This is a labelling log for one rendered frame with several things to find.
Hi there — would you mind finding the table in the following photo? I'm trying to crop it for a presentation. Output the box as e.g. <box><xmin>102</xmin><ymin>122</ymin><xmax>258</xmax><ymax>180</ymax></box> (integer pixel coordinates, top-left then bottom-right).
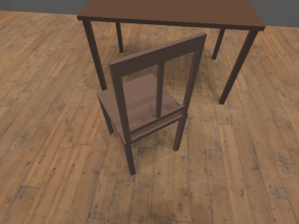
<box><xmin>77</xmin><ymin>0</ymin><xmax>265</xmax><ymax>105</ymax></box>

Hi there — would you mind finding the chair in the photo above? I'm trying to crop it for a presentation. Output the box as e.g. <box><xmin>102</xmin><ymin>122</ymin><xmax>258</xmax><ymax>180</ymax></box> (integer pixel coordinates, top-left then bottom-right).
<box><xmin>96</xmin><ymin>32</ymin><xmax>207</xmax><ymax>175</ymax></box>

